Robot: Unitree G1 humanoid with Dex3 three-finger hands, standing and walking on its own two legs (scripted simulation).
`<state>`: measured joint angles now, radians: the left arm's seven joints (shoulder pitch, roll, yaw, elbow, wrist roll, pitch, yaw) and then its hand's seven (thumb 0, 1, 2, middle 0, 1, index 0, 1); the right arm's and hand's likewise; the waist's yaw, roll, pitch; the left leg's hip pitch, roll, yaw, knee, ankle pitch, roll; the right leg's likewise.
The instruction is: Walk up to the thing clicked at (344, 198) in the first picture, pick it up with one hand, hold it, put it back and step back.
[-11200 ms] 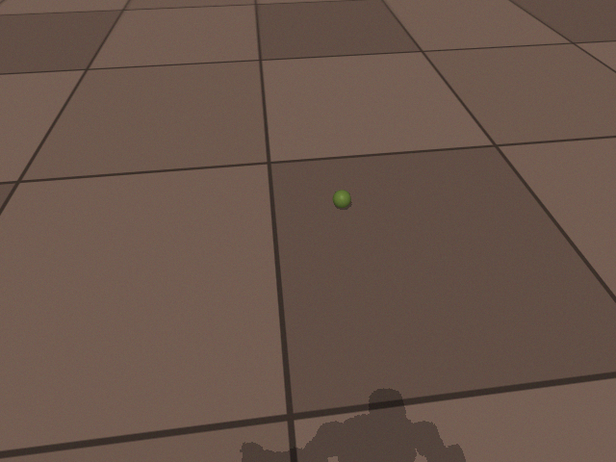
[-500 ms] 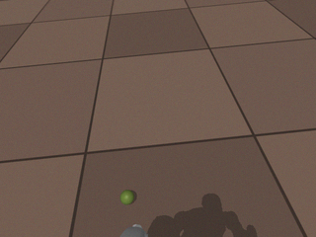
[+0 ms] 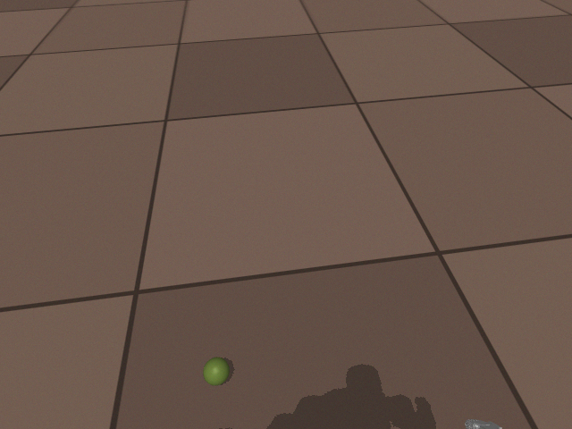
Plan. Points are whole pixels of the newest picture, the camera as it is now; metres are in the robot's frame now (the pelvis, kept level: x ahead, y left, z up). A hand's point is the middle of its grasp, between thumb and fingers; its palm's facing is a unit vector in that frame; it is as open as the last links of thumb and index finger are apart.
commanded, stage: walk up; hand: left
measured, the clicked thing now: (216, 371) +0.45 +0.26 -0.72
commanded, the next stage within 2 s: stand in 0.26 s
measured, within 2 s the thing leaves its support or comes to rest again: neither
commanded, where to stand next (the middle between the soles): +0.10 +0.03 m, yaw +0 degrees
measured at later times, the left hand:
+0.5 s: hand out of the picture +0.13 +0.25 -0.14, palm faces -0.06 -0.95 -0.32, open 7.4 cm
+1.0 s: hand out of the picture +0.10 +0.26 -0.14, palm faces -0.03 -0.94 -0.34, open 7.4 cm
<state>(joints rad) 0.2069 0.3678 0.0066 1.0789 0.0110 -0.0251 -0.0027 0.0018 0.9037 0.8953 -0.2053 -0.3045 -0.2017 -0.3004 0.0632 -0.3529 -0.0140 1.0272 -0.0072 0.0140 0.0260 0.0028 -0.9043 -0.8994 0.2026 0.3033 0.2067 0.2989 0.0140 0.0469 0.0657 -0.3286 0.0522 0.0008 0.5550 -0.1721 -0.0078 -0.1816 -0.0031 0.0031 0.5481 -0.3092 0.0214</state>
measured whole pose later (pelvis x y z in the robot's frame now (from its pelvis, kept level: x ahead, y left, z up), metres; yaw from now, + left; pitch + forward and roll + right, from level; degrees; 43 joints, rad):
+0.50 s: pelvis +0.02 +0.00 +0.01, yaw -1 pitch -2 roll +0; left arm 0.07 0.36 0.01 1.11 0.00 -0.01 -0.01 0.00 0.90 0.90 -0.20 -0.30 -0.20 -0.30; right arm 0.09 -0.35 -0.01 1.16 -0.01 -0.02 0.01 0.00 -0.91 -0.90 0.20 0.30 0.21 0.30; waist -0.02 -0.01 0.07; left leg -0.23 0.04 0.03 0.39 -0.12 -0.01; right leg -0.10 -0.02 0.03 0.39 -0.25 0.03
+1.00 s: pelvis +0.03 +0.01 +0.02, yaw -1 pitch -2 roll +0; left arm 0.12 0.35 0.01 1.14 0.01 0.00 -0.01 0.00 0.90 0.90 -0.20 -0.30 -0.20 -0.30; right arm 0.04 -0.34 -0.01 1.15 -0.01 -0.01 0.01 0.00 -0.91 -0.90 0.20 0.30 0.21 0.30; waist 0.00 0.00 0.06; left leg -0.21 0.04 0.03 0.36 -0.12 -0.01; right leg -0.06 -0.02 0.02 0.33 -0.24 0.03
